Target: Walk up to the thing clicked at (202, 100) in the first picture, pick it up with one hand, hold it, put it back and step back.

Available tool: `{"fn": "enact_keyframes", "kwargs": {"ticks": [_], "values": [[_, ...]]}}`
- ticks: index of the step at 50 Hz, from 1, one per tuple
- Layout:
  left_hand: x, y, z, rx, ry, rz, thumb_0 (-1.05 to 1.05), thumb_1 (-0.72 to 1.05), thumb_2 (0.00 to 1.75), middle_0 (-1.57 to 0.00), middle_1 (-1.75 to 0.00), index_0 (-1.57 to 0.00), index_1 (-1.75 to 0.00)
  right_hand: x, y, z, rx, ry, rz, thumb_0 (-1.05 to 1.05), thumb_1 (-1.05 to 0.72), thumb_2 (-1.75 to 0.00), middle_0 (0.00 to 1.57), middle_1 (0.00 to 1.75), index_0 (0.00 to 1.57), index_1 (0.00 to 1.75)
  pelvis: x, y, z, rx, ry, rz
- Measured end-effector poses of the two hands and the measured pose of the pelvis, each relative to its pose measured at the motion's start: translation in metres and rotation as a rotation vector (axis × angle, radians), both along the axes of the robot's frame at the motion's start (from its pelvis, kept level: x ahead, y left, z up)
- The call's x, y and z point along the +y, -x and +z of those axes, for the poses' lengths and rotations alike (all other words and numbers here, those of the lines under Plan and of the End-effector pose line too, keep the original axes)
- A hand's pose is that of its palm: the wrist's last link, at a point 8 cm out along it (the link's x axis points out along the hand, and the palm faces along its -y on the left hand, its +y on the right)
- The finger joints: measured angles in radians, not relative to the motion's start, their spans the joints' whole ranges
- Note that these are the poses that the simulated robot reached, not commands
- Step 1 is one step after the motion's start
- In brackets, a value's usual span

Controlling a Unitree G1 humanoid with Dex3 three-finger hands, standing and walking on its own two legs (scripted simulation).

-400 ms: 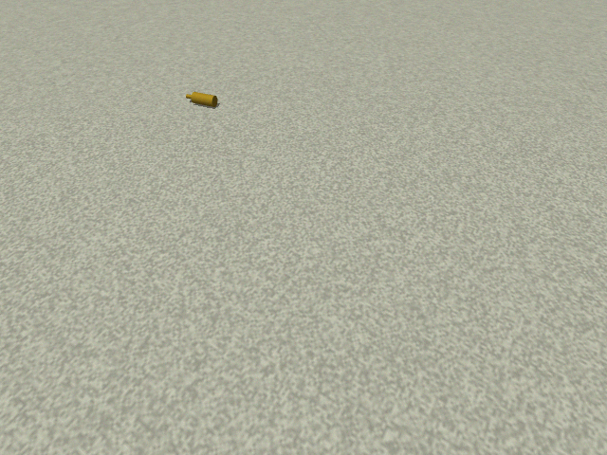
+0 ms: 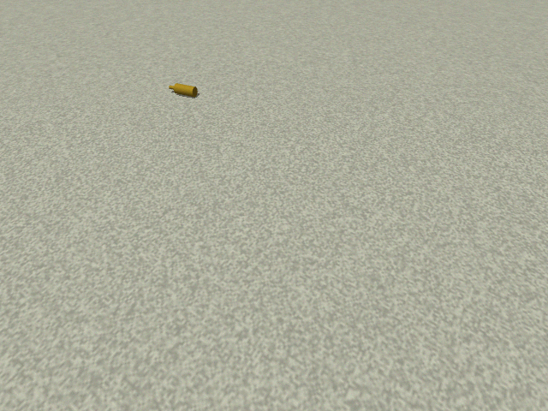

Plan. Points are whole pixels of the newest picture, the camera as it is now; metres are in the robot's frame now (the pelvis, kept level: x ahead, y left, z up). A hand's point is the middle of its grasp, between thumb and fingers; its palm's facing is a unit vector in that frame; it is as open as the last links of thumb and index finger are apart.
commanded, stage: stand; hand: left
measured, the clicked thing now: (182, 89) +2.20 +0.66 -0.75
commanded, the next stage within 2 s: walk up in 0.72 s
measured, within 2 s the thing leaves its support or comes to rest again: neither
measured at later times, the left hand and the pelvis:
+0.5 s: hand out of the picture +0.08 +0.25 -0.15, palm faces -0.03 -0.94 -0.34, open 7.4 cm; pelvis +0.01 +0.00 +0.00, yaw +0 degrees
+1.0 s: hand out of the picture +0.09 +0.36 -0.15, palm faces -0.02 -0.90 -0.43, open 7.4 cm; pelvis +0.06 +0.05 -0.01, yaw -2 degrees
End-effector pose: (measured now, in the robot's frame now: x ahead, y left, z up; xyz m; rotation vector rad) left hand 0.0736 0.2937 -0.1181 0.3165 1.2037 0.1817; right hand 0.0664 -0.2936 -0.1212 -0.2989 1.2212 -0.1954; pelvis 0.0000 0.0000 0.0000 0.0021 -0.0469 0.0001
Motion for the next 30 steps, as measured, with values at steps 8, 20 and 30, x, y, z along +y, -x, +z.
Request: {"fn": "enact_keyframes", "kwargs": {"ticks": [8,20,30], "values": [[0.001,0.004,0.0,0.018,-0.003,0.006,0.01,0.91,0.9,-0.2,-0.3,-0.21,-0.3,0.0,0.0,-0.001,0.011,-0.003,0.003,0.0,-0.9,-0.9,0.2,0.3,0.21,0.3,0.0,-0.002,0.0,0.004,-0.001,0.0],[0.0,0.001,0.0,0.017,-0.004,0.009,0.01,0.91,0.9,-0.2,-0.3,-0.21,-0.3,-0.001,-0.005,0.0,0.01,0.002,0.009,0.0,-0.9,-0.9,0.2,0.3,0.21,0.3,-0.001,-0.005,0.0,0.006,-0.001,0.002],[-0.001,-0.004,0.0,0.016,-0.004,0.007,0.01,0.91,0.9,-0.2,-0.3,-0.21,-0.3,-0.003,-0.01,0.0,0.012,0.004,0.01,0.0,-0.9,-0.9,0.2,0.3,0.21,0.3,-0.002,-0.009,0.001,0.01,0.0,0.004]]}}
